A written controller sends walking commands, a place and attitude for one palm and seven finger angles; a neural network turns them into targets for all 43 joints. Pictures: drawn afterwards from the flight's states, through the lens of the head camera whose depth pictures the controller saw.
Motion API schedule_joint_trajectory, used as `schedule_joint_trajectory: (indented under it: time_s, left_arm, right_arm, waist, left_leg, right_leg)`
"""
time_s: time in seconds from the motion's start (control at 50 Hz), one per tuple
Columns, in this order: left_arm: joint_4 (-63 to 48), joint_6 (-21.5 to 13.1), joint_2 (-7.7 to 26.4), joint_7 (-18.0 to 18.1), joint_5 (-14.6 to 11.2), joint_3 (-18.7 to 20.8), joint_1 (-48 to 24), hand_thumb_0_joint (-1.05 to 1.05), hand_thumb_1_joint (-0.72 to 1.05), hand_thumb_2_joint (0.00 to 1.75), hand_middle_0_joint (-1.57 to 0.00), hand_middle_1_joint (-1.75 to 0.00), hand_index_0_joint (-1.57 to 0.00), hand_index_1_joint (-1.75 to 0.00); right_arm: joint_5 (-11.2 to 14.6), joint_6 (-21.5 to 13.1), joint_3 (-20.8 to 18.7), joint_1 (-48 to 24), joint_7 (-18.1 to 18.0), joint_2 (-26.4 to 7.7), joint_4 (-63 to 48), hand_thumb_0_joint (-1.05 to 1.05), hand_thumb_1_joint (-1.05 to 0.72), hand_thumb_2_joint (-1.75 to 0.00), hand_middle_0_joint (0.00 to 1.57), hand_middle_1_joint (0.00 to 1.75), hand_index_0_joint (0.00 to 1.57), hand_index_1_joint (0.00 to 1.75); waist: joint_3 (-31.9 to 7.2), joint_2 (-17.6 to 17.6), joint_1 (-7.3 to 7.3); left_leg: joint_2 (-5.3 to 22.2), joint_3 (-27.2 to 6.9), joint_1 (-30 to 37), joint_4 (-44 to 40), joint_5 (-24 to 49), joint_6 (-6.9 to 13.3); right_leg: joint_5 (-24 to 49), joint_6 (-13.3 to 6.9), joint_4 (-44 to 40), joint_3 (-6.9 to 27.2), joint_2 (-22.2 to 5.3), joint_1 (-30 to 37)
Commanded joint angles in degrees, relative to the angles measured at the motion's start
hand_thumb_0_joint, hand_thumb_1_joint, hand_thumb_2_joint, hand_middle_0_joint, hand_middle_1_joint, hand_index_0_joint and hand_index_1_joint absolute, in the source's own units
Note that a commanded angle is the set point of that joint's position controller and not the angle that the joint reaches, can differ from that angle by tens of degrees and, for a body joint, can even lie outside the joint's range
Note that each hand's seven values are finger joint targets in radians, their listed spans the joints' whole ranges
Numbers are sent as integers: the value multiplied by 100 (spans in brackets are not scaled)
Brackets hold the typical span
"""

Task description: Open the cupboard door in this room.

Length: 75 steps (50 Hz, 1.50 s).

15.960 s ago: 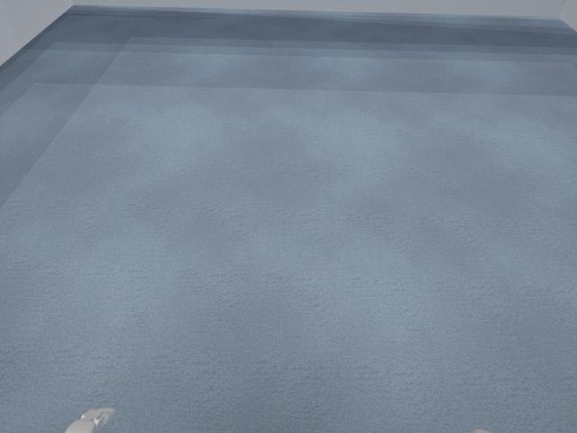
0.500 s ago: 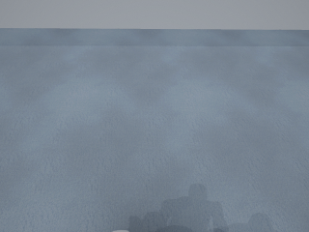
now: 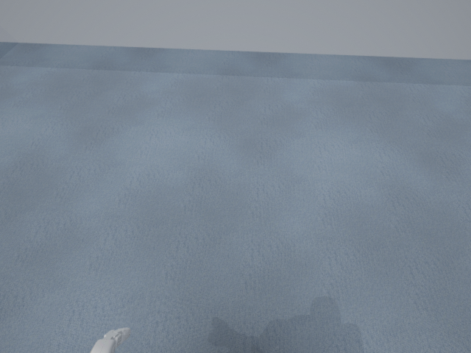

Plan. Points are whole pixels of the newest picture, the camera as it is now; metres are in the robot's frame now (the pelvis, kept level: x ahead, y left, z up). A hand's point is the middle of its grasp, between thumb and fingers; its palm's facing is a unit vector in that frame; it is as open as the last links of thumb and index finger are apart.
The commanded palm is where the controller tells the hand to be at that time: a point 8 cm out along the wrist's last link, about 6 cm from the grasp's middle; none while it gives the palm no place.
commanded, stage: turn or walk to find it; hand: left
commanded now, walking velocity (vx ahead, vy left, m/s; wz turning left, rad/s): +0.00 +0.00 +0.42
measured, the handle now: out of the picture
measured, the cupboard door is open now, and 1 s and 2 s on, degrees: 0 0 0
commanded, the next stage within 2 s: none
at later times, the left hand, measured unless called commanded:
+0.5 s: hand out of the picture -0.07 +0.21 -0.18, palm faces +0.31 -0.92 -0.25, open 7.4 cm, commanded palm none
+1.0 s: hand out of the picture -0.06 +0.20 -0.15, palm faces +0.45 -0.85 -0.29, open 7.4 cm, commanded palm none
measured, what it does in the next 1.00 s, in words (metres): steps on the spot, turning left: right foot, then left foot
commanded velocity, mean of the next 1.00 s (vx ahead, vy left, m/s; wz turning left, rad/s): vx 0.00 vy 0.00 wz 0.42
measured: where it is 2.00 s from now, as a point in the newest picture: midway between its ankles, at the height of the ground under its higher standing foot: outside the picture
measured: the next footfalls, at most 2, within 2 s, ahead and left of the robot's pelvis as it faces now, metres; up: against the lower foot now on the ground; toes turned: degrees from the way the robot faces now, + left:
right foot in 0.04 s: +0.04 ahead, -0.12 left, +0.00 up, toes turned -2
left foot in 0.50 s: -0.05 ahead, +0.13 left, +0.00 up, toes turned +19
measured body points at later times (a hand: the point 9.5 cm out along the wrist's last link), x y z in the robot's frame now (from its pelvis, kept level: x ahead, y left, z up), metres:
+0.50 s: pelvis -0.04 +0.00 -0.01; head -0.01 +0.02 +0.44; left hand -0.09 +0.26 -0.16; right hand +0.09 -0.23 -0.15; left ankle -0.09 +0.11 -0.74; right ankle +0.00 -0.12 -0.74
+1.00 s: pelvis -0.07 -0.03 -0.01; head -0.03 -0.05 +0.44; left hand -0.09 +0.24 -0.13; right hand +0.09 -0.23 -0.17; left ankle -0.10 +0.11 -0.72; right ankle -0.02 -0.11 -0.74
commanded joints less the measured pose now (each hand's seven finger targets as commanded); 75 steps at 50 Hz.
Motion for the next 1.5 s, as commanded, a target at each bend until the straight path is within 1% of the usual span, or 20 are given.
schedule_joint_trajectory:
  time_s: [0.0,0.04,0.14,0.36,0.44,0.46,0.48,0.5,0.6,0.88,0.9,0.94,0.96,1.0,1.06,1.24,1.36,1.38,1.42,1.48]
  left_arm:
    - [-197,-211,862,95,59,198,888,0,90,90,-20,-30,-20,-30]
    - [-328,-256,1362,128,79,318,851,0,90,90,-20,-30,-20,-30]
    - [-521,-276,740,116,74,167,70,0,90,90,-20,-30,-20,-30]
    - [-47,-232,1195,89,164,313,1057,0,90,90,-20,-30,-20,-30]
    - [11,-163,1165,72,102,321,868,0,90,90,-20,-30,-20,-30]
    - [-50,-121,982,55,45,290,901,0,90,90,-20,-30,-20,-30]
    - [-244,-90,609,15,25,197,840,0,90,90,-20,-30,-20,-30]
    - [-382,-32,578,25,77,115,474,0,90,90,-20,-30,-20,-30]
    - [-33,-7,641,-36,64,170,541,0,90,90,-20,-30,-20,-30]
    - [-187,-134,543,37,10,133,818,0,90,90,-20,-30,-20,-30]
    - [-150,-185,666,55,29,164,1025,0,90,90,-20,-30,-20,-30]
    - [-221,-248,1412,98,141,286,1105,0,90,90,-20,-30,-20,-30]
    - [-303,-272,1323,118,66,329,935,0,90,90,-20,-30,-20,-30]
    - [-435,-249,970,97,67,224,379,0,90,90,-20,-30,-20,-30]
    - [-486,-295,752,104,68,163,247,0,90,90,-20,-30,-20,-30]
    - [-65,-263,1083,97,147,270,1103,0,90,90,-20,-30,-20,-30]
    - [55,-185,1195,80,116,322,897,0,90,90,-20,-30,-20,-30]
    - [32,-148,1095,69,67,307,866,0,90,90,-20,-30,-20,-30]
    - [-281,-74,511,11,59,136,628,0,90,90,-20,-30,-20,-30]
    - [-182,35,639,6,62,183,232,0,90,90,-20,-30,-20,-30]
  right_arm:
    - [66,-107,-263,-18,-42,-801,-437,0,-90,-90,20,30,20,30]
    - [14,-22,-278,-69,-37,-718,-575,0,-90,-90,20,30,20,30]
    - [-18,144,-287,352,82,-595,-161,0,-90,-90,20,30,20,30]
    - [82,17,-95,-410,41,-467,-294,0,-90,-90,20,30,20,30]
    - [85,-96,-87,94,18,-571,-186,0,-90,-90,20,30,20,30]
    - [64,-163,-150,289,23,-875,-153,0,-90,-90,20,30,20,30]
    - [11,-185,-282,394,3,-1440,-193,0,-90,-90,20,30,20,30]
    - [18,-128,-318,570,-45,-1668,-151,0,-90,-90,20,30,20,30]
    - [18,-189,-150,-290,-145,-1133,-318,0,-90,-90,20,30,20,30]
    - [-4,-81,-289,-242,-80,-1128,-476,0,-90,-90,20,30,20,30]
    - [38,-89,-276,-243,-65,-999,-497,0,-90,-90,20,30,20,30]
    - [65,-94,-203,-259,-20,-534,-713,0,-90,-90,20,30,20,30]
    - [-4,27,-280,-235,-45,-806,-612,0,-90,-90,20,30,20,30]
    - [-4,102,-320,-153,31,-787,-371,0,-90,-90,20,30,20,30]
    - [-13,150,-272,254,82,-637,-170,0,-90,-90,20,30,20,30]
    - [48,61,-118,-444,55,-476,-257,0,-90,-90,20,30,20,30]
    - [87,-71,-62,-17,9,-505,-175,0,-90,-90,20,30,20,30]
    - [77,-120,-96,177,17,-662,-131,0,-90,-90,20,30,20,30]
    - [22,-142,-281,429,-16,-1531,-172,0,-90,-90,20,30,20,30]
    - [-6,-130,-212,-69,-148,-1249,-188,0,-90,-90,20,30,20,30]
  waist:
    - [-861,-277,377]
    - [-658,-1674,451]
    - [-125,-900,-2]
    - [-526,-1326,512]
    - [-759,-1034,168]
    - [-940,-184,30]
    - [-767,1487,-48]
    - [-615,1249,-201]
    - [-414,769,183]
    - [-687,657,294]
    - [-796,309,386]
    - [-579,-1719,483]
    - [-501,-1902,454]
    - [-59,-830,150]
    - [-168,-971,28]
    - [-391,-1094,519]
    - [-735,-1206,238]
    - [-821,-749,97]
    - [-597,1569,-100]
    - [-164,1149,10]
  left_leg:
    - [788,-1086,-834,327,511,165]
    - [75,-121,-1662,2599,-2149,-282]
    - [419,56,-1471,4268,-877,-420]
    - [503,690,-830,1792,-1636,-481]
    - [465,863,467,-198,-366,-351]
    - [919,312,1261,-768,342,-193]
    - [2325,-1476,1721,-953,1937,391]
    - [2781,-1636,1292,-965,2638,870]
    - [1734,-655,873,-855,2292,705]
    - [1332,-1433,94,-313,1692,605]
    - [1078,-1271,-307,19,1160,364]
    - [-102,43,-1841,2122,-2058,-283]
    - [199,-303,-1673,3067,-2138,-251]
    - [317,-235,-1590,4092,-1391,-278]
    - [409,17,-1540,4317,-789,-445]
    - [544,549,-1108,2312,-1531,-537]
    - [458,908,130,247,-708,-374]
    - [584,768,832,-481,-14,-297]
    - [2566,-1534,1410,-1097,2084,602]
    - [2145,-1168,629,-1095,1644,851]
  right_leg:
    - [1083,-269,-2177,519,-650,1826]
    - [1516,-1321,-2612,2070,-2546,1331]
    - [1334,-986,-2486,436,-1458,453]
    - [2969,-1283,-1877,125,-1833,1441]
    - [2684,-784,-1051,-363,-1666,893]
    - [1950,-462,-258,-671,-1356,209]
    - [-563,-43,829,-906,-599,-1281]
    - [-1296,-42,1589,-465,-500,-1372]
    - [-108,26,2284,-6,-386,-1256]
    - [625,-68,-1067,-141,60,679]
    - [1115,-114,-1832,-4,-136,1311]
    - [1816,-1089,-2476,2028,-2362,1783]
    - [1399,-1294,-2666,2050,-2443,987]
    - [966,-1180,-2614,1279,-1822,415]
    - [1428,-951,-2476,376,-1420,610]
    - [2720,-1249,-2079,141,-1791,1429]
    - [2898,-943,-1296,-273,-1753,1161]
    - [2364,-664,-821,-492,-1601,631]
    - [-1158,-55,1173,-743,-499,-1299]
    - [-571,-48,2215,30,-498,-1411]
